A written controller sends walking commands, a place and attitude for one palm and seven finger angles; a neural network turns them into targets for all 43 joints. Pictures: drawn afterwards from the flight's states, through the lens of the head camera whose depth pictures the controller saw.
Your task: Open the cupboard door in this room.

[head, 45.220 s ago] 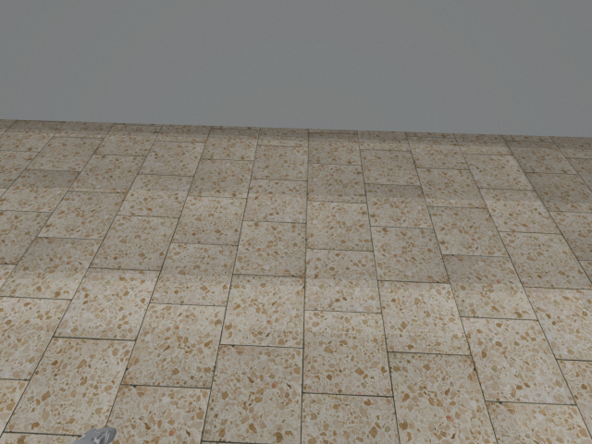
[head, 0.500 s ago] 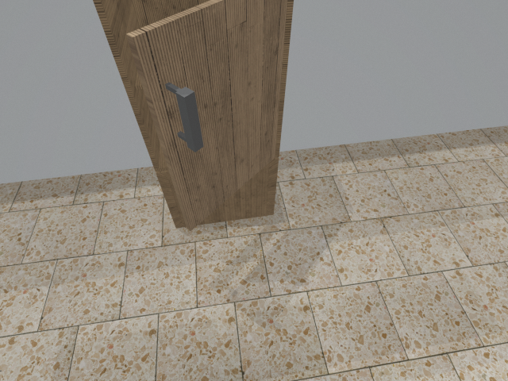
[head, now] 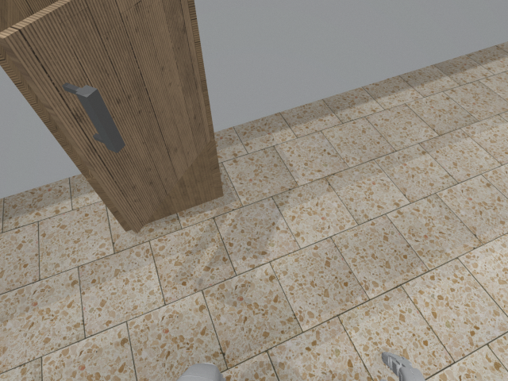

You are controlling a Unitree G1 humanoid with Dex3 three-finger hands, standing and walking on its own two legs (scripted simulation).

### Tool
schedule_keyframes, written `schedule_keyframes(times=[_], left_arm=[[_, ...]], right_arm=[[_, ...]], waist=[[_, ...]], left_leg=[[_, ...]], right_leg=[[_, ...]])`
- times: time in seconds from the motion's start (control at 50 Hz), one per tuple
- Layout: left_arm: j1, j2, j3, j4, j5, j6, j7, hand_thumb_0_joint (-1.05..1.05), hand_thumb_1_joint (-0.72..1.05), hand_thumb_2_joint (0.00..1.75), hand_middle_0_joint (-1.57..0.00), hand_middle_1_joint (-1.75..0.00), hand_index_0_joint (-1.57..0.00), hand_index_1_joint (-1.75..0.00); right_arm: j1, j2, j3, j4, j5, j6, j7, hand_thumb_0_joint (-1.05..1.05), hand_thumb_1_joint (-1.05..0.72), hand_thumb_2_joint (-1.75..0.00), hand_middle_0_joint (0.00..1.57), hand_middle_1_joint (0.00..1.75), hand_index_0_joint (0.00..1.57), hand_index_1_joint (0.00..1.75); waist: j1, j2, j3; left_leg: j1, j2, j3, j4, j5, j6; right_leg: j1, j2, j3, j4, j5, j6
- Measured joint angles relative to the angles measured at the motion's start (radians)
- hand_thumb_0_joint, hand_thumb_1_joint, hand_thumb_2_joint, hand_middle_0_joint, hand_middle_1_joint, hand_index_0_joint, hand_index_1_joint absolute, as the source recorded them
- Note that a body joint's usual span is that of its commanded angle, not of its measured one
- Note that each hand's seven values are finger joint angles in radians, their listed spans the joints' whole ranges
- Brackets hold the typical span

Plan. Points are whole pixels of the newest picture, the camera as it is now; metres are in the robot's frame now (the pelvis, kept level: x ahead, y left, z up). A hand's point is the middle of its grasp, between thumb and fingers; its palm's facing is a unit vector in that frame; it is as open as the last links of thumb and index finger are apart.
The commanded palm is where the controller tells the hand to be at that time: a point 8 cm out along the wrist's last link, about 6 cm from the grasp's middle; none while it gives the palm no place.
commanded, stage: walk to a spot facing it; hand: left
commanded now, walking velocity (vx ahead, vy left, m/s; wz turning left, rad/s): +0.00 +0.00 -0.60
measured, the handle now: (94, 118) +0.52 +0.36 +0.07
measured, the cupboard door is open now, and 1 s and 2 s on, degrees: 40 40 40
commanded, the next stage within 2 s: none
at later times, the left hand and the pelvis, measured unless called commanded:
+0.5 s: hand (166, 371) +0.14 +0.18 -0.17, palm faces -0.28 -0.91 -0.30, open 7.4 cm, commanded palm none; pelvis -0.02 -0.01 -0.02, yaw -17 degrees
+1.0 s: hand (245, 323) +0.23 +0.04 -0.17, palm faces -0.58 -0.78 -0.24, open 7.4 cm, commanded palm none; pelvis +0.01 -0.06 -0.02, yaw -36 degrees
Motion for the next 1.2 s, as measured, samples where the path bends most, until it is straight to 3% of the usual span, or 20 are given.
schedule_keyframes(times=[0.06,0.08,0.14,0.18,0.22,0.3,0.34,0.36,0.4,0.48,0.56,0.64,0.7,0.78,0.9,0.94,0.98,1.04,1.12,1.2], left_arm=[[-0.010,0.015,0.005,-0.008,-0.004,0.009,-0.002,0.01,0.90,0.90,-0.20,-0.30,-0.20,-0.30],[-0.007,0.014,0.005,-0.017,-0.009,0.013,-0.005,0.01,0.90,0.90,-0.20,-0.30,-0.20,-0.30],[-0.051,0.044,0.013,-0.030,-0.005,0.019,-0.021,0.01,0.91,0.90,-0.20,-0.30,-0.20,-0.30],[-0.081,0.059,0.020,-0.042,-0.002,0.021,-0.030,0.01,0.91,0.90,-0.20,-0.30,-0.20,-0.30],[-0.101,0.064,0.022,-0.059,-0.004,0.023,-0.038,0.01,0.91,0.90,-0.20,-0.30,-0.20,-0.30],[-0.116,0.063,0.013,-0.082,-0.007,0.021,-0.055,0.01,0.91,0.90,-0.20,-0.30,-0.20,-0.30],[-0.113,0.066,0.008,-0.092,-0.009,0.013,-0.061,0.01,0.91,0.90,-0.20,-0.30,-0.20,-0.30],[-0.102,0.080,0.003,-0.103,-0.007,0.003,-0.062,0.01,0.91,0.90,-0.20,-0.30,-0.20,-0.30],[-0.114,0.069,-0.001,-0.094,-0.006,-0.009,-0.047,0.01,0.91,0.90,-0.20,-0.30,-0.20,-0.30],[-0.112,0.045,-0.010,-0.085,-0.002,0.001,-0.020,0.01,0.91,0.90,-0.20,-0.30,-0.20,-0.30],[-0.098,0.034,-0.017,-0.070,0.003,0.015,-0.017,0.01,0.91,0.90,-0.20,-0.30,-0.20,-0.30],[-0.086,0.023,-0.019,-0.067,-0.004,0.027,-0.024,0.01,0.91,0.90,-0.20,-0.30,-0.20,-0.30],[-0.096,0.025,-0.011,-0.065,-0.007,0.039,-0.044,0.01,0.91,0.90,-0.20,-0.30,-0.20,-0.30],[-0.108,0.031,0.003,-0.063,0.001,0.031,-0.073,0.01,0.91,0.90,-0.20,-0.30,-0.20,-0.30],[-0.114,0.032,0.000,-0.062,0.001,0.008,-0.090,0.01,0.91,0.90,-0.20,-0.30,-0.20,-0.30],[-0.110,0.046,-0.004,-0.069,0.002,-0.013,-0.090,0.01,0.91,0.90,-0.20,-0.30,-0.20,-0.30],[-0.120,0.040,-0.001,-0.063,-0.005,-0.039,-0.072,0.01,0.91,0.90,-0.20,-0.30,-0.20,-0.30],[-0.100,0.017,-0.009,-0.049,-0.002,-0.044,-0.047,0.01,0.91,0.90,-0.20,-0.30,-0.20,-0.30],[-0.052,0.008,-0.013,-0.016,0.003,-0.047,-0.042,0.01,0.91,0.90,-0.20,-0.30,-0.20,-0.30],[-0.007,0.001,-0.012,0.014,0.001,-0.037,-0.052,0.01,0.91,0.90,-0.20,-0.30,-0.20,-0.30]], right_arm=[[-0.005,0.006,0.009,-0.022,0.004,-0.020,-0.002,0.01,-0.91,-0.90,0.20,0.30,0.20,0.30],[0.007,-0.005,0.014,-0.036,0.000,-0.031,-0.002,0.01,-0.91,-0.90,0.20,0.30,0.20,0.30],[0.027,0.001,0.022,-0.045,-0.023,-0.042,-0.007,0.01,-0.91,-0.90,0.20,0.30,0.20,0.30],[0.056,0.005,0.030,-0.047,-0.034,-0.043,-0.004,0.01,-0.91,-0.90,0.21,0.30,0.20,0.30],[0.083,0.002,0.033,-0.044,-0.039,-0.039,-0.003,0.01,-0.91,-0.90,0.21,0.30,0.20,0.30],[0.125,-0.017,0.028,-0.034,-0.042,-0.031,0.003,0.01,-0.91,-0.90,0.21,0.30,0.20,0.30],[0.146,-0.033,0.023,-0.032,-0.037,-0.025,0.008,0.01,-0.91,-0.90,0.21,0.30,0.20,0.30],[0.161,-0.035,0.020,-0.036,-0.031,-0.020,0.012,0.01,-0.91,-0.90,0.21,0.30,0.20,0.30],[0.146,-0.062,0.009,-0.025,-0.020,-0.001,0.012,0.01,-0.91,-0.90,0.21,0.30,0.20,0.30],[0.116,-0.083,-0.001,-0.007,-0.012,0.013,0.006,0.01,-0.91,-0.90,0.20,0.30,0.20,0.30],[0.120,-0.066,0.000,-0.019,-0.009,0.004,0.011,0.01,-0.91,-0.90,0.20,0.30,0.20,0.30],[0.148,-0.052,0.011,-0.036,-0.010,-0.021,0.012,0.01,-0.91,-0.90,0.20,0.30,0.20,0.30],[0.176,-0.034,0.025,-0.029,-0.032,-0.043,0.005,0.01,-0.91,-0.90,0.20,0.30,0.20,0.30],[0.237,-0.011,0.037,-0.004,-0.044,-0.058,0.012,0.01,-0.91,-0.90,0.20,0.30,0.20,0.30],[0.295,-0.021,0.029,0.026,-0.046,-0.066,0.025,0.01,-0.91,-0.90,0.21,0.30,0.20,0.30],[0.321,-0.025,0.025,0.028,-0.038,-0.062,0.031,0.01,-0.91,-0.90,0.21,0.30,0.20,0.30],[0.298,-0.041,0.019,0.049,-0.028,-0.036,0.036,0.01,-0.91,-0.90,0.21,0.30,0.20,0.30],[0.245,-0.059,0.006,0.064,-0.026,-0.020,0.042,0.01,-0.91,-0.90,0.20,0.30,0.20,0.30],[0.184,-0.046,0.002,0.029,-0.026,-0.040,0.051,0.01,-0.91,-0.90,0.20,0.30,0.20,0.30],[0.156,-0.033,0.011,-0.016,-0.026,-0.086,0.050,0.01,-0.91,-0.90,0.20,0.30,0.20,0.30]], waist=[[-0.003,-0.011,-0.012],[-0.008,0.014,-0.029],[-0.007,-0.004,-0.011],[-0.004,-0.010,0.002],[-0.002,0.001,0.010],[-0.015,0.039,0.016],[-0.026,0.054,0.012],[-0.032,0.033,-0.001],[-0.036,0.052,0.017],[-0.053,0.048,0.045],[-0.057,0.009,0.024],[-0.060,0.003,-0.015],[-0.064,0.004,-0.024],[-0.057,0.011,-0.039],[-0.073,0.052,-0.050],[-0.079,0.039,-0.060],[-0.071,0.046,-0.041],[-0.073,0.059,-0.025],[-0.063,0.022,-0.030],[-0.053,0.005,-0.040]], left_leg=[[0.081,-0.003,-0.003,-0.219,0.091,0.012],[0.116,0.024,-0.021,-0.315,0.146,0.035],[0.110,0.033,-0.004,-0.288,0.154,0.025],[0.125,0.045,0.008,-0.298,0.151,0.016],[0.142,0.065,0.023,-0.315,0.158,0.009],[0.162,0.114,0.067,-0.307,0.143,-0.009],[0.149,0.137,0.090,-0.253,0.109,-0.025],[0.119,0.129,0.113,-0.189,0.082,-0.023],[0.039,0.122,0.075,0.017,-0.057,-0.013],[-0.064,0.077,0.046,0.230,-0.066,-0.011],[-0.043,0.046,0.069,0.085,-0.017,-0.008],[0.069,0.033,0.062,-0.227,0.046,0.017],[0.068,0.058,0.075,-0.244,0.153,0.041],[0.137,0.098,0.112,-0.337,0.182,0.027],[0.206,0.172,0.193,-0.361,0.152,-0.017],[0.178,0.185,0.215,-0.245,0.081,-0.020],[0.086,0.173,0.149,0.000,-0.050,-0.010],[-0.031,0.137,0.084,0.185,-0.045,-0.004],[-0.068,0.103,0.098,0.035,0.041,-0.004],[0.024,0.075,0.127,-0.247,0.117,0.003]], right_leg=[[-0.029,0.017,0.030,0.035,-0.009,0.019],[-0.054,0.041,0.019,0.070,-0.030,0.025],[-0.172,0.002,-0.086,0.365,-0.247,0.070],[-0.229,-0.029,-0.142,0.533,-0.273,0.089],[-0.251,-0.059,-0.187,0.586,-0.270,0.100],[-0.191,-0.096,-0.252,0.411,-0.234,0.093],[-0.120,-0.099,-0.272,0.250,-0.140,0.077],[-0.084,-0.118,-0.248,0.154,-0.064,0.050],[-0.111,-0.096,-0.225,0.193,-0.084,0.026],[-0.101,-0.072,-0.181,0.167,-0.057,0.026],[-0.088,-0.063,-0.127,0.110,-0.015,0.030],[-0.117,-0.029,-0.091,0.125,-0.020,0.043],[-0.205,-0.030,-0.143,0.352,-0.216,0.057],[-0.261,-0.089,-0.233,0.536,-0.195,0.075],[-0.153,-0.133,-0.309,0.246,-0.177,0.065],[-0.077,-0.138,-0.296,0.093,-0.165,0.028],[-0.098,-0.125,-0.276,0.127,-0.026,0.017],[-0.065,-0.103,-0.260,0.122,-0.055,0.024],[-0.004,-0.097,-0.207,0.044,-0.046,0.033],[0.022,-0.084,-0.160,0.074,-0.101,0.040]])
